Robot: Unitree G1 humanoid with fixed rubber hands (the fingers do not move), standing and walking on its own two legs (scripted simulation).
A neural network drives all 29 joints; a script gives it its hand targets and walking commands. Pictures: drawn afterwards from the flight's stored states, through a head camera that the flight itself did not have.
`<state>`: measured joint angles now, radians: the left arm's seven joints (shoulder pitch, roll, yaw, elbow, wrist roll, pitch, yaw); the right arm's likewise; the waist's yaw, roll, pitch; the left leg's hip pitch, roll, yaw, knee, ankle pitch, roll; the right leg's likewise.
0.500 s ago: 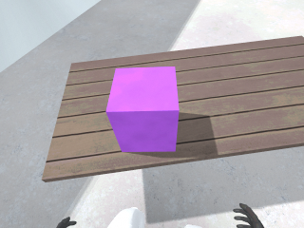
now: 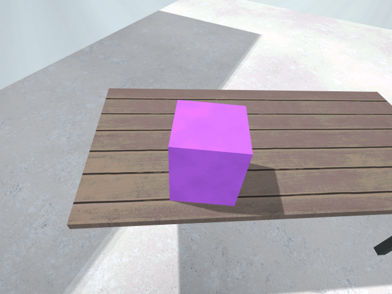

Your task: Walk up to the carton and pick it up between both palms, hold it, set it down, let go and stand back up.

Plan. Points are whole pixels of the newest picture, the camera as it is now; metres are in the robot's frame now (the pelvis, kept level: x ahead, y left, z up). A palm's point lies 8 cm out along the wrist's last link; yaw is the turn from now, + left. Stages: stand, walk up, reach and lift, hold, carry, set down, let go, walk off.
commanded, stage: walk up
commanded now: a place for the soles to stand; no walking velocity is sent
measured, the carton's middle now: (206, 154) +0.54 -0.01 -0.08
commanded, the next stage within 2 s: none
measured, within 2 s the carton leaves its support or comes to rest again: neither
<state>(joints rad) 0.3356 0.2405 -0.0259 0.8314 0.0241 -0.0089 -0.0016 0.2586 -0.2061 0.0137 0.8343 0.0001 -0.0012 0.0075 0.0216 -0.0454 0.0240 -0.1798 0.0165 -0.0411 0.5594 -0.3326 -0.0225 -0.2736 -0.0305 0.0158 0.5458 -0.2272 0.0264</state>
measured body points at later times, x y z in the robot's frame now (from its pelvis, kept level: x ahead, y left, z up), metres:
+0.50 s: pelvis +0.02 +0.00 +0.00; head +0.02 -0.01 +0.45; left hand +0.10 +0.25 -0.13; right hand +0.08 -0.26 -0.14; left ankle -0.01 +0.14 -0.73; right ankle +0.05 -0.14 -0.73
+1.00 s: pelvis +0.04 +0.01 +0.00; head +0.05 +0.00 +0.45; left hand +0.07 +0.28 -0.14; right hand +0.06 -0.26 -0.14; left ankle -0.01 +0.14 -0.73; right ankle +0.05 -0.14 -0.73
